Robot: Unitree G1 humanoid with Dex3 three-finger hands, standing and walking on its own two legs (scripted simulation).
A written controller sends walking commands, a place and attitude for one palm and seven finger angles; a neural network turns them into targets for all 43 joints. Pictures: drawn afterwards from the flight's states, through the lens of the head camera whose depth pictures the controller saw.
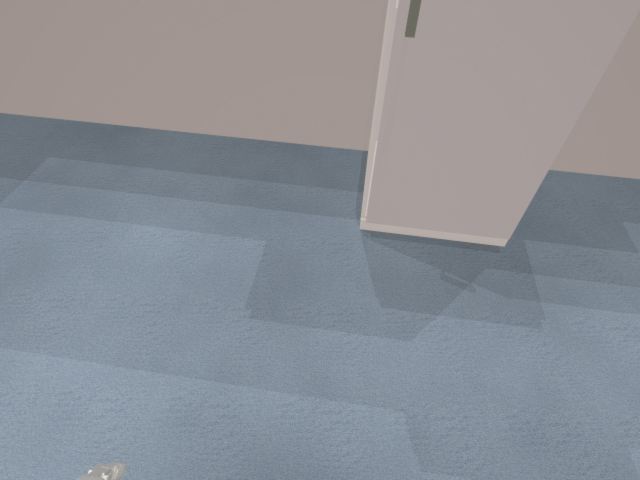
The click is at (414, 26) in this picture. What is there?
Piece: fridge door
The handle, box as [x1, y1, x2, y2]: [405, 0, 420, 37]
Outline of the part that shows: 420,0 410,1 405,36 414,36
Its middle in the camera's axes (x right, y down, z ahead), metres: +0.24 -0.67 +0.92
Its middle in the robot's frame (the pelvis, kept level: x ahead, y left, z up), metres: +1.18 -0.18 +0.25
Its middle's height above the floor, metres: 1.02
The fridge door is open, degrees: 0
